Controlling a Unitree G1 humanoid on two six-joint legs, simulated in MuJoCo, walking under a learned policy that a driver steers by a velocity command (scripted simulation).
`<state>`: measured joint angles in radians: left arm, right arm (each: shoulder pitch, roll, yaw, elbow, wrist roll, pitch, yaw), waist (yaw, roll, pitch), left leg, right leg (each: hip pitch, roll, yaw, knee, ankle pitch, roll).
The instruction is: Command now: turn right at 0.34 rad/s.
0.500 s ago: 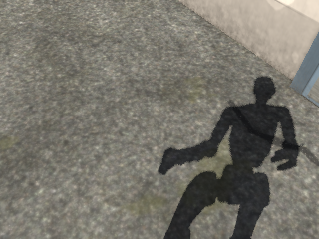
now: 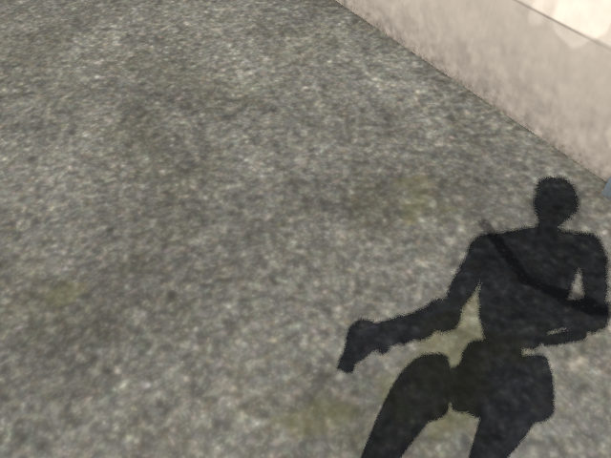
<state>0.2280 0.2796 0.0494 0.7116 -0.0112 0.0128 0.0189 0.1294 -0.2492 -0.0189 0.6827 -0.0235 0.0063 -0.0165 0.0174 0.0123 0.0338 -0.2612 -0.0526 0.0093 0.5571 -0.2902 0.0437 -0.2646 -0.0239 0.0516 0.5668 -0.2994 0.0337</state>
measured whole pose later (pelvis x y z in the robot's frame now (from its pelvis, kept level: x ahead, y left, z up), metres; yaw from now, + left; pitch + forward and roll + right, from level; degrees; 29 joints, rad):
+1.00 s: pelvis +0.05 -0.04 +0.01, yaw -13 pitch +2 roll -1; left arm 0.30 0.30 0.08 0.74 -0.01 -0.06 0.00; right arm 0.19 -0.29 -0.06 0.70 0.03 -0.01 0.02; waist 0.05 0.00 -0.01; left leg -0.48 0.08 0.01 0.71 -0.28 0.01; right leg -0.05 -0.01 -0.13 0.28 -0.26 -0.01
